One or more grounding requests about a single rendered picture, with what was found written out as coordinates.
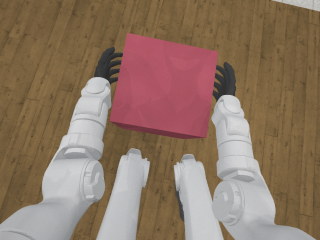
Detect robot right upper arm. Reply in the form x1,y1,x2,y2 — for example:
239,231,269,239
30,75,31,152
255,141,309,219
211,178,316,240

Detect robot left upper arm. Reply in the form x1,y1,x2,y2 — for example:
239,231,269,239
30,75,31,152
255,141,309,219
0,158,106,240

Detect left robot hand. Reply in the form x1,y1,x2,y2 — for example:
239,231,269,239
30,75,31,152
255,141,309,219
94,47,123,85

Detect right robot forearm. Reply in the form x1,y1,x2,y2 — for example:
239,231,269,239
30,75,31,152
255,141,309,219
211,95,270,192

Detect robot thigh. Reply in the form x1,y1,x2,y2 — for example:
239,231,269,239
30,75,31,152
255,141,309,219
96,153,150,240
174,158,224,240

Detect right robot hand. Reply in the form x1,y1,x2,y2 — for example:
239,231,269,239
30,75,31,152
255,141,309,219
212,62,236,102

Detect robot left thigh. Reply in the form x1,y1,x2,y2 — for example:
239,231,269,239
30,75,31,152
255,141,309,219
96,153,150,240

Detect left robot forearm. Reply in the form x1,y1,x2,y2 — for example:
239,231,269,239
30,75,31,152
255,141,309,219
42,77,112,197

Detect carton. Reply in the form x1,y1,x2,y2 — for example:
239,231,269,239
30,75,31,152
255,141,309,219
109,33,218,139

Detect robot right thigh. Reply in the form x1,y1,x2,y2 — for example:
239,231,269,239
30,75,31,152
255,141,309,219
174,158,224,240

